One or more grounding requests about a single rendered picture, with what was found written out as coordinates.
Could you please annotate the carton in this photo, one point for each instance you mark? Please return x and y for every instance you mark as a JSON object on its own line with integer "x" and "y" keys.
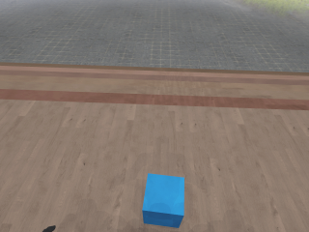
{"x": 163, "y": 203}

